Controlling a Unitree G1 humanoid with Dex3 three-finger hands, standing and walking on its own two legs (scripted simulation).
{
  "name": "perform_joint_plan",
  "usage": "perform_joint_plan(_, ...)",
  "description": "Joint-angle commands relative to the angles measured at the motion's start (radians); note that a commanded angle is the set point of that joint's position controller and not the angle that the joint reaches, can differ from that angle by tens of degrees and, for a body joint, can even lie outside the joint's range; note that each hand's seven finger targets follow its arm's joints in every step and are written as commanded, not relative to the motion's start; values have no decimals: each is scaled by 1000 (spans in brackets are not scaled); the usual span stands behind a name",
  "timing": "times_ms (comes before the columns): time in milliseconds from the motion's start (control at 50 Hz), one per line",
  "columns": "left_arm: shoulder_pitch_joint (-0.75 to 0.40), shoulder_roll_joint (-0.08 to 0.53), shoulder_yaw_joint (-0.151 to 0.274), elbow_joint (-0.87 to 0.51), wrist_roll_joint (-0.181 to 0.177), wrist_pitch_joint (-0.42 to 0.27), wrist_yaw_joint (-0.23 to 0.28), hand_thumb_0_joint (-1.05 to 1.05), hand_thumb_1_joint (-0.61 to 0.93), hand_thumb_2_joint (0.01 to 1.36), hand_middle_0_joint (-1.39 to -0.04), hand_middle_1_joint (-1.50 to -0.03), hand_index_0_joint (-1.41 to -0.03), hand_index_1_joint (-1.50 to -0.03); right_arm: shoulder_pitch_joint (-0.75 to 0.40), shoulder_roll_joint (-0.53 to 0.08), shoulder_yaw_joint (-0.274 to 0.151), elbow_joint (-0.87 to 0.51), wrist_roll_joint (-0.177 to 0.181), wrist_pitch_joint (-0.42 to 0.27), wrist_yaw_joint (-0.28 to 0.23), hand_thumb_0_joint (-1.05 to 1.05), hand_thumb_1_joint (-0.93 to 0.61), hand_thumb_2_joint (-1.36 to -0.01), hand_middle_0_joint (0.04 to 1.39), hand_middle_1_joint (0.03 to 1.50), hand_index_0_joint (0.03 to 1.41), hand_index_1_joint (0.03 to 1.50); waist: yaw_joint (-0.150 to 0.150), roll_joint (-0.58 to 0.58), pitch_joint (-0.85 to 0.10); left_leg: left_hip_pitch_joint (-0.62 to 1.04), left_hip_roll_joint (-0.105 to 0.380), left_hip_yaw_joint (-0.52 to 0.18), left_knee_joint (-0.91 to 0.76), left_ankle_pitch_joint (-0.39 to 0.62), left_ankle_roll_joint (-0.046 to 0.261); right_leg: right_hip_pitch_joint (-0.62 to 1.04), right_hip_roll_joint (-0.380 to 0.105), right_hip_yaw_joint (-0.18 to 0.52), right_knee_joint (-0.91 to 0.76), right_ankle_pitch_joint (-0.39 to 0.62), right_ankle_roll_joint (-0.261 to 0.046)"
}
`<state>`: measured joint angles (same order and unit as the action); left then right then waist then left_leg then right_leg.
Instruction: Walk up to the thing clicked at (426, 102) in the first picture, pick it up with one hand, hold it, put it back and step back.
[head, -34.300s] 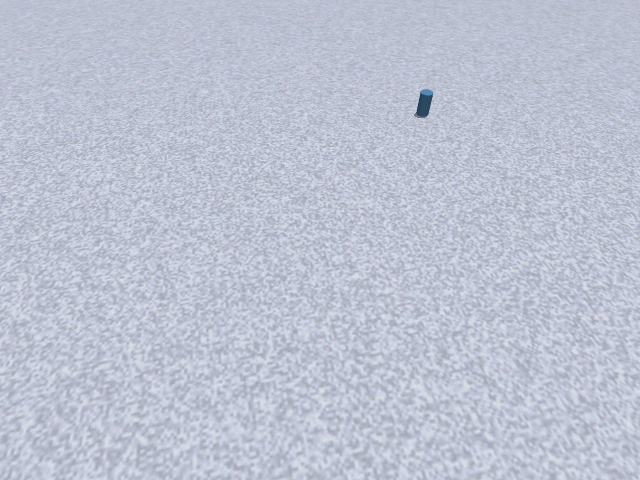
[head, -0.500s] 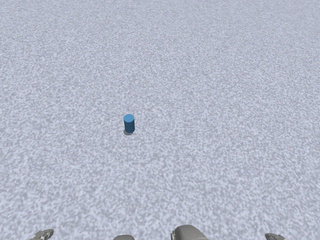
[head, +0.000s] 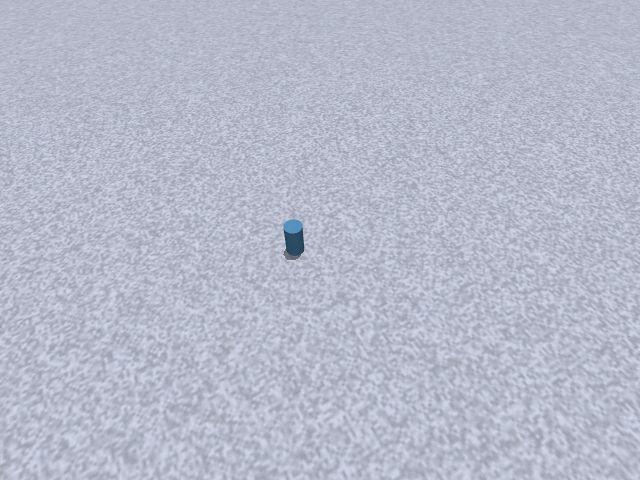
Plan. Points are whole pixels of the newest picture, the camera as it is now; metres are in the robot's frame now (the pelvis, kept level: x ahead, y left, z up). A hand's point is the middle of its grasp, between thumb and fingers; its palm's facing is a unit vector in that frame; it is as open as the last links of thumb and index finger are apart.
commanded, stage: step back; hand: left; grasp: from the side
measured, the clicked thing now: (294, 238) +1.05 +0.15 -0.69
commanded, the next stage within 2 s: stand in 0.82 s
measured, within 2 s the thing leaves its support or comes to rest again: neither
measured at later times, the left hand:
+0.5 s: hand out of the picture +0.10 +0.24 -0.13, palm faces +0.00 -0.92 -0.40, open 7.4 cm
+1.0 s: hand (149, 474) +0.16 +0.25 -0.13, palm faces -0.04 -0.94 -0.35, open 7.4 cm
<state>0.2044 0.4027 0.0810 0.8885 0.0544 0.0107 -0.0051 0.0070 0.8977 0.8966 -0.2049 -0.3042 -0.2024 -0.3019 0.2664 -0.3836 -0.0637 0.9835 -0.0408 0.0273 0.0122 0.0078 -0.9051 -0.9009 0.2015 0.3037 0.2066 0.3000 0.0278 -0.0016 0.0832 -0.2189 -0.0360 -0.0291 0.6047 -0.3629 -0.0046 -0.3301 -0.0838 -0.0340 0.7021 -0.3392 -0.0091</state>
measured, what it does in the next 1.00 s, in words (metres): steps on the spot: right foot, then left foot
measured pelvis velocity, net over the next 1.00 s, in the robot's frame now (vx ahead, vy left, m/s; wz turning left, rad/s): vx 0.07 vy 0.00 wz -0.02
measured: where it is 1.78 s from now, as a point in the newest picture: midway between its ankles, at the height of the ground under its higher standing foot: outside the picture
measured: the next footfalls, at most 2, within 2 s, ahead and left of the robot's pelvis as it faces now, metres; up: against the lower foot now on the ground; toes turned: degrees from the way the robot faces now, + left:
right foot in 0.26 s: +0.09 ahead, -0.13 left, +0.00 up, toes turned -2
left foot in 0.60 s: +0.13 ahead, +0.13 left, +0.00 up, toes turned +1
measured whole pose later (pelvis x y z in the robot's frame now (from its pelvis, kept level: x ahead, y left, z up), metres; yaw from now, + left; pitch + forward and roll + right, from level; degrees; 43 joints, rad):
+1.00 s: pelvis +0.07 +0.00 +0.02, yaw -1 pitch -2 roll +0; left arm 0.10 0.35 -0.01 1.08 0.01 -0.01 0.00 0.01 0.90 0.90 -0.20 -0.30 -0.20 -0.30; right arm 0.05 -0.34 -0.01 1.08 -0.01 -0.02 0.01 0.00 -0.90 -0.90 0.20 0.30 0.21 0.30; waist 0.01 0.01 0.06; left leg -0.21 0.03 0.02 0.49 -0.24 -0.01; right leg -0.15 -0.03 -0.01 0.47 -0.28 0.02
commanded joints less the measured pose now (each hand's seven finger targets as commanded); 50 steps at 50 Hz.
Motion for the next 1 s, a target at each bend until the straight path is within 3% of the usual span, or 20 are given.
perform_joint_plan(0,-57,158,32,-76,-28,-19,10,0,900,900,-200,-300,-200,-300,12,-362,-88,-94,-16,-65,-15,0,-900,-900,200,300,200,300,-60,176,-21,105,379,-638,-418,-517,221,-362,77,23,203,-223,-1)
perform_joint_plan(20,-124,236,51,-72,-18,-25,9,0,900,900,-200,-300,-200,-300,-16,-369,-90,-94,2,-66,-11,0,-900,-900,200,300,200,300,-72,138,83,-91,422,-657,-466,-598,280,-279,22,111,257,-215,-8)
perform_joint_plan(80,-39,194,40,-38,-33,-42,-12,0,900,900,-200,-300,-200,-300,-94,-244,-56,-110,-7,-79,-11,0,-900,-900,200,300,200,300,-15,119,63,18,248,-310,-352,-204,186,-222,29,77,156,-83,-20)
perform_joint_plan(180,-37,174,40,-20,-31,-52,-20,0,900,900,-200,-300,-200,-300,-61,-262,-67,-105,-4,-66,-5,0,-900,-900,200,300,200,300,-44,200,10,-50,224,-213,-297,-160,180,-32,66,11,-28,-71,-3)
perform_joint_plan(240,105,167,48,50,-26,-69,1,0,900,900,-200,-300,-200,-300,-87,-189,-40,-117,13,-46,-6,0,-900,-900,200,300,200,300,40,97,-72,-163,152,-89,-14,1,114,275,106,-10,-259,84,-8)
perform_joint_plan(260,131,210,62,57,-17,-79,11,0,900,900,-200,-300,-200,-300,-52,-121,-18,-123,20,-44,-9,0,-900,-900,200,300,200,300,42,-58,-101,-253,84,-36,183,-14,75,360,7,179,-319,42,-33)
perform_joint_plan(280,133,296,79,40,-9,-87,19,0,900,900,-200,-300,-200,-300,-44,-80,-3,-146,22,-44,-13,0,-900,-900,200,300,200,300,42,-218,-83,-423,-42,-29,342,-202,27,363,-227,564,-442,-78,-114)
perform_joint_plan(300,67,327,79,13,-13,-83,18,0,900,900,-200,-300,-200,-300,-48,-173,-31,-125,15,-37,-28,0,-900,-900,200,300,200,300,34,-113,-47,-351,17,-98,399,-255,23,204,-335,659,-455,-199,-219)
perform_joint_plan(320,10,323,75,-4,-17,-80,18,0,900,900,-200,-300,-200,-300,-34,-213,-45,-108,15,-42,-31,0,-900,-900,200,300,200,300,11,-109,11,-318,55,-106,411,-240,23,106,-355,651,-442,-170,-280)
perform_joint_plan(380,-25,231,47,-4,-30,-93,23,0,900,900,-200,-300,-200,-300,-14,-178,-37,-70,25,-46,-20,0,-900,-900,200,300,200,300,-16,-59,-10,-269,60,-121,371,-105,23,126,-190,323,-365,151,-172)
perform_joint_plan(500,-59,225,32,-4,-34,-82,28,0,900,900,-200,-300,-200,-300,-37,-146,-28,-57,19,-35,-16,0,-900,-900,200,300,200,300,-15,-162,-76,-102,67,23,112,-34,0,80,-154,167,-257,454,-148)
perform_joint_plan(540,-73,225,22,-6,-43,-71,30,0,900,900,-200,-300,-200,-300,-39,-146,-29,-46,18,-40,-19,0,-900,-900,200,300,200,300,-32,-170,-111,-16,48,62,-12,93,8,71,-134,130,-166,579,-125)
perform_joint_plan(580,-69,193,10,-13,-48,-57,32,0,900,900,-200,-300,-200,-300,-35,-165,-37,-29,14,-46,-28,0,-900,-900,200,300,200,300,-39,-108,-135,75,72,15,-122,337,36,45,-91,109,-71,538,-69)
perform_joint_plan(600,-65,167,5,-22,-53,-54,34,0,900,900,-200,-300,-200,-300,-33,-215,-48,-32,8,-51,-34,0,-900,-900,200,300,200,300,-35,15,-182,98,185,-111,-136,505,74,39,-39,77,14,435,-36)
perform_joint_plan(640,-44,163,3,15,-66,-35,40,0,900,900,-200,-300,-200,-300,-160,-274,-44,-60,24,-51,-30,0,-900,-900,200,300,200,300,-5,129,-185,-11,347,-267,-169,466,226,83,69,19,51,-25,-5)
perform_joint_plan(680,-50,160,-3,45,-56,-36,36,0,900,900,-200,-300,-200,-300,-210,-238,-33,-44,18,-45,-28,0,-900,-900,200,300,200,300,14,134,-149,-81,303,-190,-171,411,189,141,60,37,-27,-46,-18)
perform_joint_plan(740,-21,203,7,67,-51,-55,33,0,900,900,-200,-300,-200,-300,-233,-197,-16,-42,28,-43,-30,0,-900,-900,200,300,200,300,12,84,-179,-50,185,-66,-49,425,79,196,-6,113,-153,329,-35)
perform_joint_plan(780,-64,228,15,72,-53,-58,35,0,900,900,-200,-300,-200,-300,-203,-172,-11,-18,32,-42,-30,0,-900,-900,200,300,200,300,-14,46,-197,-25,153,-38,-29,456,46,207,-63,180,-158,433,-68)
perform_joint_plan(860,-112,147,-38,113,-56,-46,15,0,900,900,-200,-300,-200,-300,-249,-194,-2,19,33,-63,-15,0,-900,-900,200,300,200,300,-16,63,-144,47,197,-111,-189,316,59,151,-8,101,-258,218,-21)
perform_joint_plan(980,-151,168,-42,152,-51,-56,12,0,900,900,-200,-300,-200,-300,-246,-178,8,56,37,-68,-12,0,-900,-900,200,300,200,300,-32,-8,-133,124,177,-64,-238,381,37,187,-38,117,-344,309,-14)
